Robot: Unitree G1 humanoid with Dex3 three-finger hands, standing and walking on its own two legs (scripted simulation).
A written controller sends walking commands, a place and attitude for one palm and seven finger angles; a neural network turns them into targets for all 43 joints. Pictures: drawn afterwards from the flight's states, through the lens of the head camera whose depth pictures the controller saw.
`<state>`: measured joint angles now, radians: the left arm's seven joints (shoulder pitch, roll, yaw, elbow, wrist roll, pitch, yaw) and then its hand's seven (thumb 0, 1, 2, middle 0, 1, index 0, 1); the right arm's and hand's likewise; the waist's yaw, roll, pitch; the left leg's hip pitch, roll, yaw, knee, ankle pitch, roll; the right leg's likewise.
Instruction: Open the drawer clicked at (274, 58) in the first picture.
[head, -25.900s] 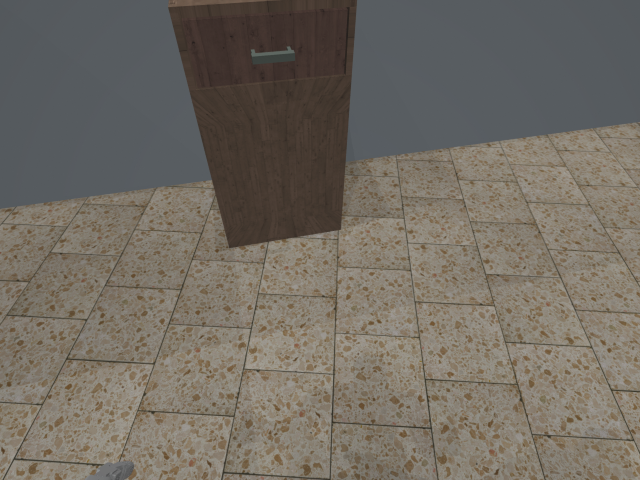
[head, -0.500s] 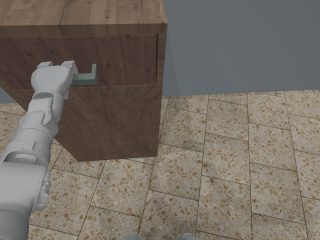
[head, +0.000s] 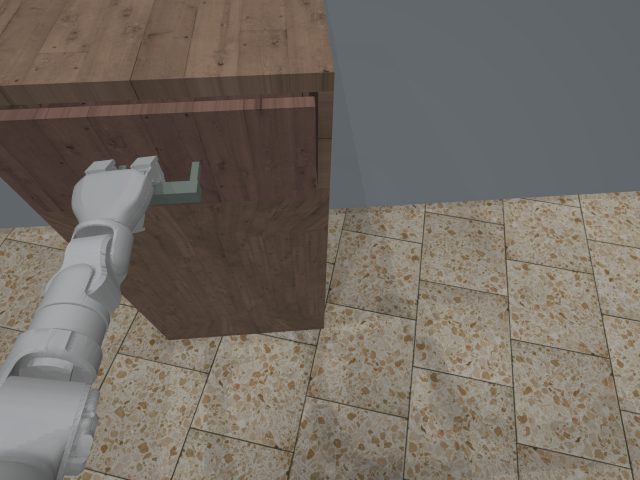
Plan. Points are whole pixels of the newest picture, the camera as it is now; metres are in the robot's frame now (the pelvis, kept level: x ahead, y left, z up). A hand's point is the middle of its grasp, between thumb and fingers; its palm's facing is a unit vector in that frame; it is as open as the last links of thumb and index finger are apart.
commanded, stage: pull the drawer open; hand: left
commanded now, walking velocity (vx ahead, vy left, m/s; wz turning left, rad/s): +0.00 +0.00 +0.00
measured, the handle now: (157, 182) +0.49 +0.23 +0.05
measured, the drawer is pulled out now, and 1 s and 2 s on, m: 0.02 0.11 0.30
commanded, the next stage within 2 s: none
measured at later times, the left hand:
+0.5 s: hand (130, 234) +0.42 +0.26 +0.03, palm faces -0.07 -0.02 -1.00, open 5.4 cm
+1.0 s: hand (120, 284) +0.35 +0.25 +0.03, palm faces -0.01 -0.07 -1.00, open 5.3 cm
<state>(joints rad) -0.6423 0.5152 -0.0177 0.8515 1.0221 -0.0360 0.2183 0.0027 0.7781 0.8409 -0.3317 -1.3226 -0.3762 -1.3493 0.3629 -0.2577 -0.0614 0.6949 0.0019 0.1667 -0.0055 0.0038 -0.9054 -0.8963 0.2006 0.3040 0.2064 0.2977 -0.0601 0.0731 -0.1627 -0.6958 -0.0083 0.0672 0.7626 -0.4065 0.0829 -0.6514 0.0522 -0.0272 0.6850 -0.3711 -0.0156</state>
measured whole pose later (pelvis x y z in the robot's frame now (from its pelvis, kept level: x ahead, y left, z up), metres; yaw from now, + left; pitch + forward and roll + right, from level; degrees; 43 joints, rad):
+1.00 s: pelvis -0.01 +0.00 +0.01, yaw +1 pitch +14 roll -2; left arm -0.27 0.43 -0.05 0.47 1.00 0.03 0.27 0.00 0.77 0.85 -0.36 -1.37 -0.41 -1.35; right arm 0.27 -0.26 -0.06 0.65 0.02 0.13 0.00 0.01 -0.91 -0.90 0.20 0.30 0.20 0.30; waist -0.01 0.08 -0.15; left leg -0.58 -0.03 0.07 0.72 -0.38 0.09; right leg -0.55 0.04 -0.02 0.66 -0.36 -0.01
